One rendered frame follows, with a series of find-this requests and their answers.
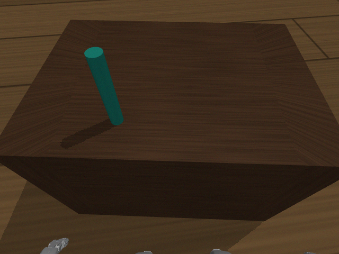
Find can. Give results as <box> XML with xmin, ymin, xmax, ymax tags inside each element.
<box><xmin>84</xmin><ymin>47</ymin><xmax>123</xmax><ymax>125</ymax></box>

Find left robot hand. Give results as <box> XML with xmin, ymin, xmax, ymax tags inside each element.
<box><xmin>40</xmin><ymin>238</ymin><xmax>69</xmax><ymax>254</ymax></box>

